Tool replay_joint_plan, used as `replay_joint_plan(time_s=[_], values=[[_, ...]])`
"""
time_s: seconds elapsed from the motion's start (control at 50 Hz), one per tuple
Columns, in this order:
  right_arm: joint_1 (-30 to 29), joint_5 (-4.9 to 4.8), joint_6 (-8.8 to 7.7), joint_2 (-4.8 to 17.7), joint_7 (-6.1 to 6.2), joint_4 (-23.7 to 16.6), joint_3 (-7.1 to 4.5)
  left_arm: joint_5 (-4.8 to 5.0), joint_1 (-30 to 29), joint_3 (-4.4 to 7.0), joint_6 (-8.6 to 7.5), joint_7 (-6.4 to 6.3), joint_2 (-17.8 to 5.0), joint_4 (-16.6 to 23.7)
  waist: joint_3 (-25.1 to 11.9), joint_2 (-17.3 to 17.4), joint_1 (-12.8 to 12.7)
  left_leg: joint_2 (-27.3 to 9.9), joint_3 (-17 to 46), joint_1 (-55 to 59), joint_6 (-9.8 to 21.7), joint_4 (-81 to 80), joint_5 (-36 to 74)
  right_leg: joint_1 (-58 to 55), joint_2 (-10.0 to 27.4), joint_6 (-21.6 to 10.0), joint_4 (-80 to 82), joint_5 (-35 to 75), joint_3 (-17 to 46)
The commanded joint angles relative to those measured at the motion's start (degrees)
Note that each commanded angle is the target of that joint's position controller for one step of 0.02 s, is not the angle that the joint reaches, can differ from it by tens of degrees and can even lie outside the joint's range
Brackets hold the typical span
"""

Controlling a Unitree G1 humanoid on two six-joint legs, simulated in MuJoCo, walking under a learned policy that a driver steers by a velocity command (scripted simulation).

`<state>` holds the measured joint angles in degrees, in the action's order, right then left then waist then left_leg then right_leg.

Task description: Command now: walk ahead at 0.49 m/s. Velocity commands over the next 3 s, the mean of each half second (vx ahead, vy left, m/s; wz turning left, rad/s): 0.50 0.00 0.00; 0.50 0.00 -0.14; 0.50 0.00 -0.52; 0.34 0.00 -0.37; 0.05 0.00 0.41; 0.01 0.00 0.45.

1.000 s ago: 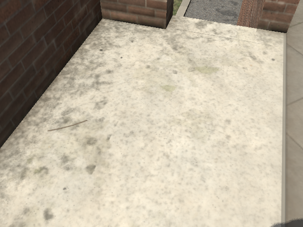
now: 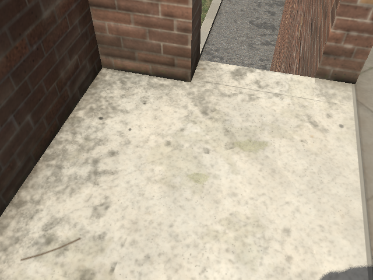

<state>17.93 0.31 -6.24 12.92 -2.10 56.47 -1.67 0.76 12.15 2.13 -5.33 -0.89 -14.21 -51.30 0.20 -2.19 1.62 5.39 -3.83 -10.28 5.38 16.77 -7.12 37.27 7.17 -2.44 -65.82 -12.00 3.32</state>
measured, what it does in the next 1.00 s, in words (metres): walks ahead: right foot, then left foot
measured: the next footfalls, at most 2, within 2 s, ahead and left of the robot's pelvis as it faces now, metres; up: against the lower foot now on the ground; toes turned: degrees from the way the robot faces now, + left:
right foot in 0.30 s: +0.34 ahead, -0.17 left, +0.00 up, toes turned -2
left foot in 0.86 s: +0.66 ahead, +0.07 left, +0.00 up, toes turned +0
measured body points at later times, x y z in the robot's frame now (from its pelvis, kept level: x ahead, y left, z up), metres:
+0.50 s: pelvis +0.28 -0.09 +0.00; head +0.29 -0.10 +0.45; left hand +0.33 +0.18 -0.12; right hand +0.36 -0.35 -0.14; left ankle +0.27 +0.08 -0.65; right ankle +0.30 -0.17 -0.74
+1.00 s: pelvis +0.55 -0.02 -0.01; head +0.58 -0.01 +0.44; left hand +0.58 +0.24 -0.16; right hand +0.67 -0.29 -0.12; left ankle +0.62 +0.07 -0.74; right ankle +0.43 -0.16 -0.65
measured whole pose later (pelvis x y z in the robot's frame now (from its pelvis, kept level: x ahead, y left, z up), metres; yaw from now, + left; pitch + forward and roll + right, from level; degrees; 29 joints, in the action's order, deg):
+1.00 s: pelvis +0.55 -0.02 -0.01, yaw -5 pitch +2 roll +0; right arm 7.7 0.2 -6.7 13.5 -1.4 50.4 -3.0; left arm 2.0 19.6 3.3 -4.4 -0.8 -14.5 -55.2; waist 1.5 -1.9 -0.8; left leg -0.1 -5.5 -20.6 2.5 27.7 -9.0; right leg 22.7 1.7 -2.8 -67.5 -21.8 3.4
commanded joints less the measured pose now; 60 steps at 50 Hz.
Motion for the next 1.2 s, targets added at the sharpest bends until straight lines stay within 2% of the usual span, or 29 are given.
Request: replay_joint_plan(time_s=[0.02,0.12,0.22,0.26,0.28,0.3,0.32,0.34,0.36,0.38,0.4,0.44,0.48,0.54,0.66,0.76,0.82,0.84,0.86,0.88,0.9,0.92,0.94,0.96,0.98,1.0,1.04,1.08,1.2], values=[[-2.2,-0.02,-1.06,7.5,1.10,-3.0,-1.19,-0.75,2.2,0.83,0.30,-0.48,-2.8,2.4,3.1,4.4,-2.7,-16.1,12.3,-5.9,9.9,-12.1,3.5,1.7,2.6,1.7,7.5,8.8,0.1],[3.6,-1.11,-0.12,9.4,2.10,-1.7,-1.53,-0.09,-8.9,0.35,-0.45,0.46,-1.7,5.3,3.1,4.5,1.4,-15.4,9.2,0.5,7.0,-10.8,4.3,-0.2,-0.5,2.3,26.9,18.2,-2.5],[6.9,-1.51,1.16,9.9,2.26,0.0,-1.94,0.54,-14.7,0.24,-1.13,2.28,-2.8,8.1,4.5,5.4,2.6,-19.3,10.6,9.7,6.1,-6.0,3.7,-0.3,-1.9,0.5,34.7,11.4,-2.6],[5.6,-1.55,1.78,10.7,2.37,-0.1,-2.28,0.51,-11.5,0.87,-1.64,2.70,-4.4,7.8,2.8,6.5,0.1,-20.1,10.9,11.3,5.0,-1.8,9.8,-6.1,-3.5,-1.1,37.0,7.2,-3.7],[4.3,-1.40,2.08,10.6,2.39,-0.5,-2.17,0.39,-6.0,1.82,-1.80,2.63,-6.0,6.4,-0.2,6.5,-3.1,-18.3,9.2,10.7,3.9,4.6,19.3,-13.8,-5.4,-2.4,38.4,6.3,-5.4],[3.8,-0.78,2.23,8.8,2.35,-1.1,-1.47,0.32,4.6,3.45,-1.94,2.25,-9.3,3.2,-6.9,5.0,-7.4,-14.7,6.2,6.0,2.1,17.5,23.6,-28.2,-4.7,-4.5,37.8,7.4,-4.2],[7.3,-0.09,1.51,4.2,2.15,-2.6,0.10,-0.78,14.5,4.93,-1.81,1.93,-15.4,1.5,-16.7,-4.9,-8.5,-8.1,1.6,-13.0,-1.5,40.1,8.5,-50.7,9.4,-11.3,37.9,5.4,15.0],[10.7,-0.65,0.02,0.5,1.77,-2.1,1.32,-0.73,17.3,4.74,-1.50,2.40,-15.2,0.5,-21.9,-15.5,-7.4,-1.3,6.6,-28.4,-2.9,53.0,-24.8,-60.7,16.4,-16.3,46.8,-3.0,37.0],[6.1,-2.25,-1.00,7.7,1.54,-2.6,-0.47,-0.42,14.4,3.27,-1.66,2.40,-10.1,1.0,-16.3,-9.7,-7.7,-5.1,11.2,-34.2,-1.6,59.1,-23.2,-56.3,14.6,-13.6,48.4,-6.0,34.1],[1.4,-2.82,-1.44,9.6,1.53,-4.2,-0.99,-0.15,8.3,2.48,-1.61,2.33,-8.0,2.4,-9.5,-6.3,-6.2,-8.3,9.4,-35.5,-0.7,58.5,-17.2,-47.8,13.0,-11.4,49.3,-1.3,25.3],[-0.9,-2.10,-1.31,9.1,1.90,-4.5,-1.14,-0.46,3.6,1.90,-1.50,2.53,-6.5,3.4,-6.3,-1.8,-4.4,-10.8,8.3,-32.6,-0.9,55.7,-12.0,-40.0,10.6,-10.5,51.1,4.1,19.2],[-0.1,-1.30,0.14,6.7,2.13,-4.3,-1.45,-1.14,0.9,1.20,-1.60,3.02,-4.0,3.2,-3.2,-2.3,-1.3,-13.5,8.1,-26.6,-1.5,50.5,-6.8,-31.1,6.7,-9.4,55.0,9.1,11.5],[1.1,-1.27,1.33,5.0,2.28,-3.9,-1.44,-1.03,2.6,1.37,-1.87,2.97,-4.5,1.8,-1.9,-2.2,-0.2,-13.5,7.2,-25.6,-2.3,48.3,-4.8,-28.6,5.2,-10.1,56.8,14.4,7.3],[-4.6,-0.67,1.79,5.2,2.50,-6.1,-1.82,-1.06,5.8,1.87,-1.67,2.06,-6.3,0.0,0.4,-0.8,-0.9,-13.9,6.9,-31.3,-3.8,41.0,1.6,-30.0,5.3,-10.5,58.1,19.9,4.5],[-16.8,-0.94,1.17,3.7,1.66,-9.6,-1.32,-0.38,10.6,1.87,-0.81,0.76,-7.3,-2.1,3.1,-1.1,-4.3,-11.6,4.5,-30.2,-4.1,21.9,13.8,-32.6,3.8,-8.6,59.8,15.8,0.3],[-24.0,-1.39,0.31,4.1,0.20,-12.8,-1.07,0.23,14.8,2.24,0.37,0.31,-7.5,-4.8,5.9,-1.0,-5.7,-10.4,4.9,-31.7,-2.7,14.7,9.6,-40.8,7.2,-8.5,56.2,16.5,2.0],[-20.3,-1.38,-0.66,6.3,-0.31,-12.5,-1.91,0.42,12.7,2.91,1.13,-0.08,-9.0,-4.4,3.4,-2.5,-2.4,-8.0,4.0,-22.5,-1.4,11.7,4.1,-41.6,7.8,-7.3,50.8,24.7,3.8],[-15.0,-1.33,-0.88,7.9,-0.08,-11.1,-2.83,0.33,11.1,2.96,1.36,-0.06,-9.3,-3.9,0.2,-3.0,0.7,-6.1,2.5,-13.9,-0.6,10.8,3.4,-40.1,6.2,-6.5,45.1,33.0,3.0],[-4.7,-1.24,-0.96,10.9,0.45,-8.1,-4.34,-0.16,10.1,2.39,1.45,0.06,-7.9,-3.2,-6.4,-2.2,5.2,-6.6,3.0,1.1,1.0,11.8,4.6,-34.6,2.7,-4.8,33.9,34.5,1.0],[6.1,-0.24,-0.83,15.8,1.21,-6.4,-5.52,-1.24,10.4,1.35,1.32,0.14,-5.4,-1.4,-16.2,5.2,8.1,-18.7,16.0,19.7,4.5,13.0,3.9,-21.6,-2.4,-2.5,14.8,16.0,-2.0],[7.8,0.23,-0.44,17.4,0.80,-5.4,-5.64,0.13,18.9,-0.58,0.20,0.57,2.8,-1.9,-23.8,21.1,3.5,-30.6,41.4,35.7,12.1,5.2,-6.3,-1.2,-11.0,0.3,-3.1,-20.8,-0.3],[5.8,-0.12,-0.53,11.5,0.87,-6.3,-4.17,1.65,15.5,1.08,-0.58,0.52,-4.5,-2.5,-19.8,14.4,5.1,-28.6,41.9,31.0,9.5,1.7,-11.4,3.4,-7.8,-0.4,-9.6,-20.8,6.1],[1.0,-0.49,-0.67,8.9,1.11,-7.0,-3.39,2.39,10.3,2.02,-0.78,0.38,-7.2,-0.7,-11.6,11.3,4.2,-27.4,32.4,22.8,6.7,0.6,-10.0,6.2,-5.2,-1.0,-10.2,-15.3,4.7],[-3.6,-0.44,-0.80,7.6,1.05,-7.6,-2.89,2.01,7.9,2.15,-0.56,-0.06,-6.7,-0.2,-7.3,6.5,2.2,-25.5,25.9,13.9,5.5,-1.4,-5.3,3.5,-2.3,-0.9,-8.3,-9.9,3.5],[-6.3,-0.13,-0.93,6.2,0.90,-7.5,-2.61,1.23,7.0,2.61,-0.06,-0.33,-5.9,-0.1,-4.3,5.9,0.6,-23.5,20.5,7.4,4.8,-3.6,-2.2,1.0,-0.6,-0.8,-5.6,-6.5,3.3],[-7.4,0.45,-1.08,5.2,0.88,-7.1,-2.39,1.21,8.5,2.78,0.77,-0.20,-4.5,-0.2,-3.2,7.8,-1.2,-21.9,16.2,3.4,4.1,-5.5,-0.5,-2.5,0.9,-0.9,-4.1,-4.4,3.7],[-7.6,0.44,-1.32,5.1,1.08,-6.1,-2.62,1.48,9.3,2.84,2.28,-0.04,-2.3,0.0,-1.3,7.9,-2.4,-20.7,10.3,0.1,4.5,-8.0,2.7,-3.5,1.5,-0.9,-2.6,-2.7,2.8],[-6.8,0.54,-1.49,6.6,1.60,-5.3,-3.15,1.12,6.7,3.15,3.20,-0.16,-2.4,1.5,0.6,6.5,-2.6,-20.9,6.6,-0.4,5.0,-9.3,6.2,-0.2,1.8,-0.5,-0.5,0.9,3.2],[-4.2,0.60,-0.49,9.0,3.16,-4.3,-3.78,0.45,-2.5,2.98,2.82,1.34,-2.0,5.3,3.1,4.7,-0.6,-20.1,-2.4,4.3,4.0,-10.1,10.3,4.0,0.8,0.5,15.9,14.2,0.9]])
